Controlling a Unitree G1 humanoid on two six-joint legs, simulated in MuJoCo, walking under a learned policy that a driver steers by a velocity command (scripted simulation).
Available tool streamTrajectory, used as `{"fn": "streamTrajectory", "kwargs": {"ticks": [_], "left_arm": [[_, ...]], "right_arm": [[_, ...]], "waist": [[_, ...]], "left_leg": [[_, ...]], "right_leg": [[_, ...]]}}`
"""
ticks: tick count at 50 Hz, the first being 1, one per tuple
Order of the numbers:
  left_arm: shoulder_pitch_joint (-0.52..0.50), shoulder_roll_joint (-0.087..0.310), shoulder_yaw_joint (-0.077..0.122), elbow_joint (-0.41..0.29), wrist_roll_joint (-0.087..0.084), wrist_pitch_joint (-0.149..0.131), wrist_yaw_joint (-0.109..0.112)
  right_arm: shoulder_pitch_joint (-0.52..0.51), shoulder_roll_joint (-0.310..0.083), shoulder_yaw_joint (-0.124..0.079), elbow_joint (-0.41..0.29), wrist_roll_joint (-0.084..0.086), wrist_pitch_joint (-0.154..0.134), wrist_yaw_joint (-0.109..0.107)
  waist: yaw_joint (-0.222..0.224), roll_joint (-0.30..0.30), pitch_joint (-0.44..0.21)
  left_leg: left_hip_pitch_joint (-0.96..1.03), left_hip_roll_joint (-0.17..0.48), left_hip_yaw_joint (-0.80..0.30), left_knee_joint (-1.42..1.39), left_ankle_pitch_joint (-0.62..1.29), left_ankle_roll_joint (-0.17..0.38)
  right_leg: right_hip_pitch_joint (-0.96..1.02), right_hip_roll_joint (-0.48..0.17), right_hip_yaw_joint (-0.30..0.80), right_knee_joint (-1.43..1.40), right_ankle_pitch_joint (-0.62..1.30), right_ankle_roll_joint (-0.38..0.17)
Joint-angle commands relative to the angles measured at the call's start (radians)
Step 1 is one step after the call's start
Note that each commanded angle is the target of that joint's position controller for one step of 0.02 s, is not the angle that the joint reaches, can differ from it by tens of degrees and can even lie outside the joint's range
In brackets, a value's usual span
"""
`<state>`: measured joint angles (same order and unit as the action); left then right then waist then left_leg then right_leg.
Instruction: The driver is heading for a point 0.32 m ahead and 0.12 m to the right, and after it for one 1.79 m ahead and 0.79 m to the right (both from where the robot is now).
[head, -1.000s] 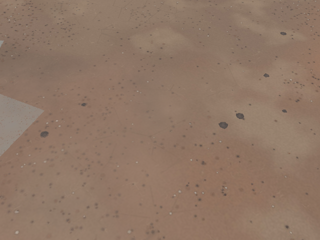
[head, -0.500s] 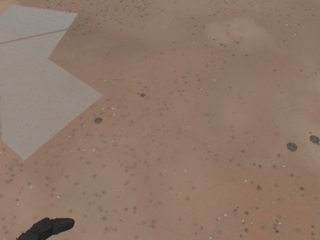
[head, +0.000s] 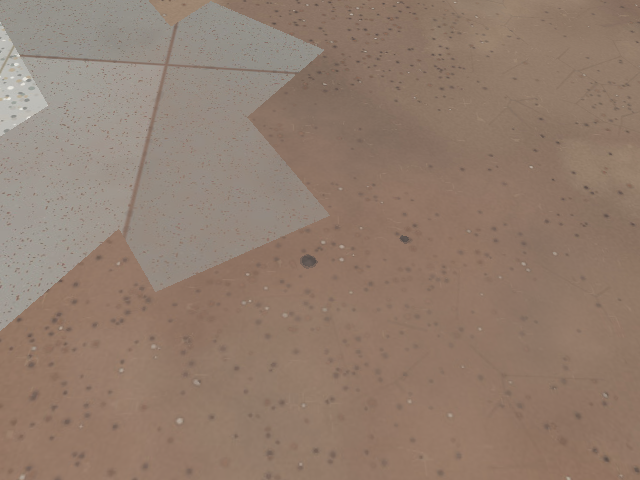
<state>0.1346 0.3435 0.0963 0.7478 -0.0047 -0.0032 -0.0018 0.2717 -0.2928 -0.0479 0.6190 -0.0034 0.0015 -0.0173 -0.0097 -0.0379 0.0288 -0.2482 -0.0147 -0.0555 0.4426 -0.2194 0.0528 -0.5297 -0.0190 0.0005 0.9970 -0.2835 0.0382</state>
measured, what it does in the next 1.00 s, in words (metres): walks ahead, turning right: right foot, then left foot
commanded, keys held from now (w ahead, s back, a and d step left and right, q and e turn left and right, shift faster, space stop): w+e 1.00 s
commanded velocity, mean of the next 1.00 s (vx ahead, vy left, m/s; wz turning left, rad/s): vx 0.43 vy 0.00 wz -0.40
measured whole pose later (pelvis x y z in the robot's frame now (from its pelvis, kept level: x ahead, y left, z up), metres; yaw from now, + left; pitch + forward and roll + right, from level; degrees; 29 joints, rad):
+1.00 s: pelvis +0.47 -0.15 -0.01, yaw -30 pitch +1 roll +2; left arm 0.32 0.32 0.06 0.73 -0.03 -0.02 0.01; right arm 0.17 -0.27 -0.05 0.67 -0.01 -0.10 0.01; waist 0.02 -0.04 0.05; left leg -0.31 -0.04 0.06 0.45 -0.15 0.03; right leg -0.42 0.00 0.09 1.20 -0.37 -0.01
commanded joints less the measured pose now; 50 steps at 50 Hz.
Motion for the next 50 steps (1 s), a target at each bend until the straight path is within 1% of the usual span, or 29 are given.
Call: {"fn": "streamTrajectory", "kwargs": {"ticks": [1,6,10,14,16,17,18,19,20,21,22,23,24,26,28,32,35,37,40,41,42,43,44,45,46,47,48,49,50], "left_arm": [[-0.078,0.059,0.006,-0.063,-0.007,-0.038,-0.016],[-0.101,0.044,-0.013,-0.067,-0.018,-0.050,-0.033],[-0.104,0.039,-0.024,-0.079,-0.024,-0.053,-0.041],[-0.106,0.038,-0.034,-0.101,-0.025,-0.058,-0.051],[-0.060,0.042,-0.033,-0.096,-0.024,-0.061,-0.054],[0.009,0.056,-0.023,-0.077,-0.021,-0.060,-0.051],[0.138,0.103,0.004,-0.042,-0.026,-0.060,-0.044],[0.307,0.200,0.036,-0.017,-0.030,-0.056,-0.030],[0.338,0.289,0.045,-0.026,-0.023,-0.063,-0.034],[0.313,0.186,0.019,-0.041,-0.025,-0.071,-0.036],[0.270,0.145,0.006,-0.052,-0.016,-0.075,-0.033],[0.230,0.126,-0.001,-0.066,-0.013,-0.074,-0.031],[0.190,0.106,-0.009,-0.079,-0.012,-0.069,-0.027],[0.153,0.099,-0.013,-0.098,-0.002,-0.066,-0.016],[0.155,0.108,-0.011,-0.092,-0.007,-0.068,-0.005],[0.208,0.126,-0.002,-0.058,-0.019,-0.061,0.017],[0.271,0.128,0.002,-0.030,-0.027,-0.053,0.026],[0.288,0.123,0.004,-0.017,-0.032,-0.046,0.031],[0.270,0.127,0.013,-0.017,-0.025,-0.033,0.036],[0.255,0.121,0.012,-0.025,-0.021,-0.029,0.033],[0.229,0.098,0.002,-0.042,-0.014,-0.027,0.025],[0.240,0.034,-0.021,-0.072,0.012,-0.029,0.021],[0.415,-0.037,-0.044,-0.084,-0.025,-0.037,0.016],[0.379,0.081,-0.025,-0.053,-0.040,-0.036,0.019],[0.253,0.131,-0.009,-0.073,-0.039,-0.033,0.017],[0.196,0.118,-0.010,-0.089,-0.028,-0.031,0.019],[0.161,0.104,-0.007,-0.104,-0.017,-0.033,0.016],[0.174,0.082,-0.007,-0.108,-0.022,-0.028,0.010],[0.183,0.061,-0.011,-0.110,-0.029,-0.022,0.007]], "right_arm": [[0.011,-0.145,-0.036,-0.046,-0.007,-0.037,-0.008],[0.051,-0.186,-0.049,-0.003,-0.003,-0.056,0.000],[0.060,-0.191,-0.056,0.031,0.005,-0.063,0.010],[0.057,-0.194,-0.065,0.058,0.017,-0.065,0.018],[0.030,-0.199,-0.069,0.062,0.025,-0.058,0.017],[0.013,-0.197,-0.067,0.059,0.024,-0.055,0.014],[0.017,-0.168,-0.057,0.057,0.014,-0.055,0.009],[0.002,-0.118,-0.034,0.020,-0.011,-0.061,0.002],[0.041,-0.044,-0.010,-0.035,-0.020,-0.087,0.006],[-0.014,-0.138,-0.027,-0.018,0.017,-0.114,0.017],[-0.069,-0.171,-0.035,-0.032,0.037,-0.132,0.027],[-0.082,-0.158,-0.031,-0.026,0.021,-0.139,0.024],[-0.090,-0.150,-0.033,-0.026,-0.006,-0.141,0.021],[-0.071,-0.135,-0.034,-0.027,-0.014,-0.131,0.025],[-0.077,-0.115,-0.030,-0.024,-0.017,-0.116,0.025],[-0.233,-0.058,-0.007,-0.061,-0.012,-0.117,0.028],[-0.335,-0.060,-0.004,-0.081,0.004,-0.128,0.042],[-0.357,-0.081,-0.013,-0.086,0.008,-0.133,0.049],[-0.296,-0.118,-0.031,-0.070,0.010,-0.139,0.047],[-0.209,-0.144,-0.046,-0.051,0.008,-0.142,0.040],[-0.077,-0.170,-0.060,-0.030,0.000,-0.143,0.032],[0.086,-0.230,-0.072,-0.021,-0.013,-0.136,0.020],[0.102,-0.251,-0.076,0.014,-0.015,-0.126,0.033],[0.069,-0.138,-0.054,-0.012,0.001,-0.121,0.033],[0.019,-0.094,-0.042,-0.015,0.005,-0.114,0.026],[-0.023,-0.093,-0.039,-0.008,-0.003,-0.109,0.026],[-0.044,-0.083,-0.036,0.006,-0.008,-0.108,0.026],[-0.054,-0.080,-0.033,0.014,-0.016,-0.112,0.024],[-0.061,-0.077,-0.036,0.023,-0.013,-0.117,0.024]], "waist": [[-0.033,0.190,-0.052],[-0.067,0.173,0.006],[-0.075,0.145,0.047],[-0.070,0.131,0.051],[-0.032,0.120,0.034],[0.009,0.109,-0.003],[0.065,0.073,-0.080],[0.131,-0.086,-0.180],[0.085,-0.324,-0.254],[0.125,-0.171,-0.217],[0.115,-0.121,-0.127],[0.091,-0.021,-0.089],[0.067,0.020,-0.053],[0.026,-0.033,-0.039],[0.013,-0.021,-0.026],[0.057,-0.031,0.008],[0.093,-0.039,0.015],[0.088,-0.045,0.014],[0.044,-0.078,-0.006],[0.000,-0.083,-0.063],[-0.075,-0.069,-0.177],[-0.124,0.050,-0.347],[-0.020,0.414,-0.461],[-0.050,0.258,-0.360],[-0.075,0.152,-0.212],[-0.054,0.072,-0.122],[-0.036,0.071,-0.061],[-0.011,0.102,-0.042],[-0.001,0.134,-0.031]], "left_leg": [[0.213,0.220,-0.253,-0.264,-0.187,0.138],[0.201,0.266,-0.207,-0.300,-0.174,0.153],[0.203,0.293,-0.154,-0.309,-0.151,0.158],[0.218,0.308,-0.086,-0.280,-0.074,0.146],[0.195,0.295,-0.035,-0.215,0.007,0.119],[0.151,0.265,0.014,-0.121,0.159,0.093],[0.088,0.211,0.088,0.074,0.329,0.053],[-0.104,0.132,0.181,0.430,0.223,-0.026],[-0.482,-0.057,0.087,0.734,-0.328,-0.092],[-0.601,0.005,-0.043,0.829,-0.310,-0.073],[-0.647,0.046,-0.033,0.824,-0.220,-0.045],[-0.613,0.082,-0.027,0.774,-0.145,-0.039],[-0.574,0.104,-0.026,0.698,-0.083,-0.046],[-0.483,0.112,-0.021,0.621,-0.029,-0.070],[-0.465,0.094,0.006,0.547,0.018,-0.098],[-0.374,0.036,0.030,0.236,0.250,-0.124],[-0.306,0.002,0.023,0.098,0.345,-0.114],[-0.286,-0.002,-0.009,0.037,0.344,-0.094],[-0.210,0.000,-0.018,0.018,0.223,-0.051],[-0.084,-0.012,0.007,0.002,0.198,-0.024],[0.143,0.039,-0.016,0.005,0.216,0.020],[0.440,0.220,-0.204,0.052,0.154,0.081],[0.715,0.438,-0.691,-0.054,-0.069,0.232],[0.627,0.416,-0.696,-0.109,-0.242,0.191],[0.480,0.373,-0.510,-0.128,-0.204,0.150],[0.341,0.334,-0.398,-0.153,-0.068,0.134],[0.244,0.302,-0.317,-0.180,0.026,0.134],[0.175,0.280,-0.250,-0.215,0.058,0.131],[0.139,0.271,-0.206,-0.242,0.076,0.140]], "right_leg": [[-0.145,-0.033,0.016,-0.125,0.108,0.005],[-0.107,-0.045,0.012,-0.289,0.124,-0.008],[-0.105,-0.049,0.014,-0.346,0.099,-0.033],[-0.053,-0.048,-0.007,-0.387,0.064,-0.073],[0.047,-0.025,-0.048,-0.431,0.081,-0.104],[0.176,0.016,-0.084,-0.454,0.091,-0.121],[0.365,0.048,-0.079,-0.467,0.090,-0.147],[0.597,-0.118,0.194,-0.528,0.045,-0.221],[0.828,-0.306,0.741,-0.701,-0.173,-0.392],[0.834,-0.318,0.746,-0.761,-0.261,-0.378],[0.765,-0.294,0.633,-0.754,-0.184,-0.351],[0.680,-0.255,0.538,-0.743,-0.075,-0.327],[0.599,-0.222,0.470,-0.755,0.028,-0.315],[0.497,-0.179,0.396,-0.785,0.199,-0.317],[0.439,-0.147,0.323,-0.794,0.331,-0.312],[0.346,-0.070,0.230,-0.781,0.395,-0.255],[0.353,-0.086,0.277,-0.767,0.338,-0.237],[0.413,-0.110,0.328,-0.728,0.316,-0.224],[0.494,-0.143,0.379,-0.632,0.448,-0.199],[0.494,-0.115,0.368,-0.541,0.580,-0.181],[0.432,-0.062,0.338,-0.361,0.591,-0.152],[0.269,0.018,0.271,-0.075,0.326,-0.123],[-0.088,0.136,0.206,0.230,-0.328,-0.070],[-0.174,0.046,0.224,0.327,-0.268,-0.060],[-0.194,0.011,0.182,0.326,-0.170,-0.053],[-0.168,-0.024,0.150,0.300,-0.102,-0.044],[-0.153,-0.051,0.145,0.257,-0.065,-0.041],[-0.109,-0.075,0.141,0.237,-0.042,-0.041],[-0.092,-0.087,0.127,0.213,-0.039,-0.038]]}}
